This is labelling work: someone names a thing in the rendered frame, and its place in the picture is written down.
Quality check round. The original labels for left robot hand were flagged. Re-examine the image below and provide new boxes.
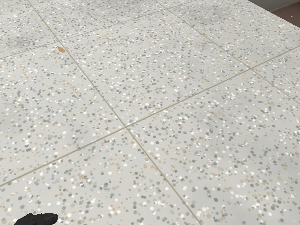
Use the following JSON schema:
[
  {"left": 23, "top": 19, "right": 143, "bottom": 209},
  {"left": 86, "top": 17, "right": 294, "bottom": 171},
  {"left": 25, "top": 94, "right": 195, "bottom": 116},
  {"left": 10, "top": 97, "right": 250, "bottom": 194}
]
[{"left": 14, "top": 213, "right": 58, "bottom": 225}]

